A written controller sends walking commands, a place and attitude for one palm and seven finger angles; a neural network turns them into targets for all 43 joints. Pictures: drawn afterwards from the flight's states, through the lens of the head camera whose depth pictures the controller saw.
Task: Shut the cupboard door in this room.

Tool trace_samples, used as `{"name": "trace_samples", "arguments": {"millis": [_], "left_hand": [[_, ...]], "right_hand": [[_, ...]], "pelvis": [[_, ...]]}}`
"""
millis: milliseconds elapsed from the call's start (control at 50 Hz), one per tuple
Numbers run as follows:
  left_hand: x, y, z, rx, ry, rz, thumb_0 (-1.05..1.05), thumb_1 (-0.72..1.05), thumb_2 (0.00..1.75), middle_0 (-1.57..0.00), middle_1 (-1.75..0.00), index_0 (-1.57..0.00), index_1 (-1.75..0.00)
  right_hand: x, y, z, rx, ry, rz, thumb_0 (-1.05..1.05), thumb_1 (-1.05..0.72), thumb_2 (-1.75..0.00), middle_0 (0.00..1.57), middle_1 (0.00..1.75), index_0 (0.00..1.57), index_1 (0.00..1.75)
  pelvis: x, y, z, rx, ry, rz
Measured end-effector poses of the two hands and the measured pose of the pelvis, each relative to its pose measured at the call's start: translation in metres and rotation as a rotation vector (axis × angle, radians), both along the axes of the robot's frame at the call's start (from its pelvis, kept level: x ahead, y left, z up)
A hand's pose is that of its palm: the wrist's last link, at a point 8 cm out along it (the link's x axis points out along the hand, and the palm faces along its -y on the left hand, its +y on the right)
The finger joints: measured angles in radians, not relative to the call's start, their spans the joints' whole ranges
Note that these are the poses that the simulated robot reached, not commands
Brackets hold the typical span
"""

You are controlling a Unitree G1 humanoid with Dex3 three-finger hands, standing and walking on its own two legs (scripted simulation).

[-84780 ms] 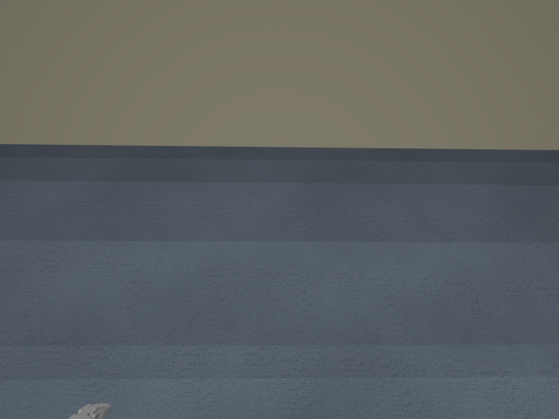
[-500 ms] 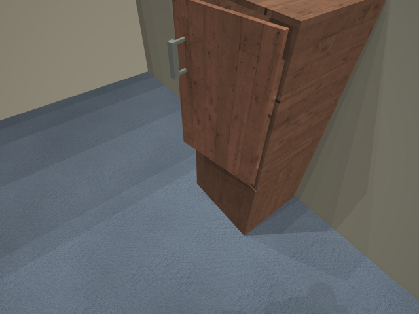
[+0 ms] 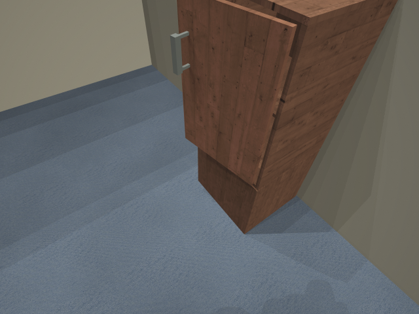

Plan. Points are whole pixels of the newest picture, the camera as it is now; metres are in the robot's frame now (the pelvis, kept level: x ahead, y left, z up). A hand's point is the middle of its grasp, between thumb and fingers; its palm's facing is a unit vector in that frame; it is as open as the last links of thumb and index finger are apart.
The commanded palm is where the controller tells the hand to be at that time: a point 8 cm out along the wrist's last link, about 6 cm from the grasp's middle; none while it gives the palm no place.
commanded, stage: walk to a spot facing it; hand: left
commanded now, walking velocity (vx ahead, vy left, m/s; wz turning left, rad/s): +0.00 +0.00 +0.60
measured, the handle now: (181, 53) +0.83 +0.13 +0.09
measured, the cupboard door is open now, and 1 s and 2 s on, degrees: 10 10 10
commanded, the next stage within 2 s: none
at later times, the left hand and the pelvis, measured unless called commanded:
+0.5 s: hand out of the picture +0.05 +0.24 -0.15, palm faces +0.27 -0.92 -0.27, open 7.4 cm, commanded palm none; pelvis -0.02 +0.00 +0.00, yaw +16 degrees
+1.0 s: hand out of the picture -0.13 +0.13 -0.18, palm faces +0.62 -0.74 -0.26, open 7.4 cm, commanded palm none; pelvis -0.01 -0.04 -0.02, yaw +39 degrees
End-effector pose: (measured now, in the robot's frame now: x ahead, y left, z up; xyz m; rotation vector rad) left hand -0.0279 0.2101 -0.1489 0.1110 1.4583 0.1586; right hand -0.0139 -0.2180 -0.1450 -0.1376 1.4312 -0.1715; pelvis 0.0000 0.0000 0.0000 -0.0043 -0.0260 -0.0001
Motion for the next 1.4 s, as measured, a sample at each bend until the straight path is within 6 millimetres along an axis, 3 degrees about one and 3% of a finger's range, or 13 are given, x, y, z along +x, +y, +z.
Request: {"name": "trace_samples", "arguments": {"millis": [120,220,360,480,600,680,760,860,1040,1120,1260,1320,1400], "left_hand": [[0.001,0.016,-0.013,0.023,-0.035,0.064,0.01,0.91,0.9,-0.2,-0.3,-0.2,-0.3],[0.008,0.041,-0.026,0.039,-0.075,0.116,0.01,0.91,0.9,-0.2,-0.3,-0.2,-0.3],[0.038,0.071,0.004,0.097,-0.2,0.125,0.01,0.91,0.9,-0.2,-0.3,-0.2,-0.3],[0.053,0.078,0.026,0.15,-0.307,0.154,0.01,0.91,0.9,-0.2,-0.3,-0.2,-0.3],[0.039,0.06,0.035,0.194,-0.325,0.214,0.01,0.91,0.9,-0.2,-0.3,-0.2,-0.3],[0.004,0.036,0.034,0.228,-0.278,0.277,0.01,0.91,0.9,-0.2,-0.3,-0.2,-0.3],[-0.032,0.01,0.035,0.216,-0.192,0.359,0.01,0.91,0.9,-0.2,-0.3,-0.2,-0.3],[-0.069,-0.019,0.028,0.181,-0.14,0.464,0.01,0.9,0.9,-0.2,-0.3,-0.2,-0.3],[-0.143,-0.047,-0.006,0.12,-0.038,0.666,0.01,0.9,0.9,-0.2,-0.3,-0.2,-0.3],[-0.144,-0.045,0.001,0.138,-0.053,0.716,0.01,0.91,0.9,-0.2,-0.3,-0.2,-0.3],[-0.116,-0.041,0.021,0.24,-0.204,0.742,0.01,0.91,0.9,-0.2,-0.3,-0.2,-0.3],[-0.113,-0.051,0.025,0.277,-0.238,0.765,0.01,0.91,0.9,-0.2,-0.3,-0.2,-0.3],[-0.118,-0.072,0.032,0.254,-0.218,0.83,0.01,0.91,0.9,-0.2,-0.3,-0.2,-0.3]], "right_hand": [[0.01,-0.003,-0.007,-0.02,0.029,0.046,0.01,-0.9,-0.9,0.2,0.29,0.2,0.3],[0.039,-0.003,-0.01,-0.059,-0.016,0.124,0.01,-0.9,-0.9,0.2,0.29,0.2,0.3],[0.077,-0.002,0.01,-0.072,-0.107,0.229,0.01,-0.9,-0.9,0.2,0.29,0.2,0.3],[0.109,-0.012,0.021,-0.072,-0.156,0.306,0.01,-0.9,-0.9,0.2,0.29,0.2,0.3],[0.14,-0.034,0.018,-0.06,-0.181,0.378,0.01,-0.9,-0.9,0.2,0.3,0.2,0.3],[0.162,-0.048,0.006,-0.042,-0.183,0.421,0.01,-0.9,-0.9,0.2,0.29,0.2,0.3],[0.177,-0.046,0.009,-0.018,-0.17,0.481,0.01,-0.9,-0.9,0.2,0.29,0.2,0.3],[0.194,-0.024,0.008,0.012,-0.143,0.589,0.01,-0.91,-0.9,0.2,0.29,0.19,0.3],[0.24,0.054,0.006,0.044,-0.267,0.806,0.01,-0.9,-0.9,0.2,0.29,0.2,0.3],[0.247,0.067,0.014,0.053,-0.301,0.859,0.01,-0.9,-0.9,0.2,0.29,0.2,0.3],[0.262,0.06,0.004,0.086,-0.279,0.909,0.01,-0.9,-0.9,0.2,0.3,0.2,0.3],[0.272,0.055,-0.004,0.088,-0.256,0.934,0.01,-0.9,-0.9,0.2,0.3,0.2,0.3],[0.278,0.055,0.007,0.086,-0.226,0.968,0.01,-0.9,-0.9,0.2,0.29,0.2,0.3]], "pelvis": [[0.001,0.005,-0.012,-0.021,-0.015,0.075],[0.001,0.017,-0.024,-0.006,-0.02,0.137],[-0.013,0.02,-0.007,-0.023,0.025,0.196],[-0.017,0.006,0.001,-0.045,0.052,0.27],[-0.016,-0.021,-0.001,-0.04,0.064,0.359],[-0.014,-0.039,-0.007,-0.012,0.063,0.416],[-0.009,-0.047,0.0,0.011,0.047,0.478],[-0.006,-0.051,0.001,0.043,0.043,0.566],[-0.014,-0.041,-0.018,0.028,0.043,0.688],[-0.015,-0.047,-0.012,0.019,0.036,0.733],[-0.002,-0.066,-0.013,0.009,0.032,0.814],[0.003,-0.072,-0.017,0.008,0.031,0.86],[0.011,-0.069,-0.004,0.013,0.032,0.916]]}}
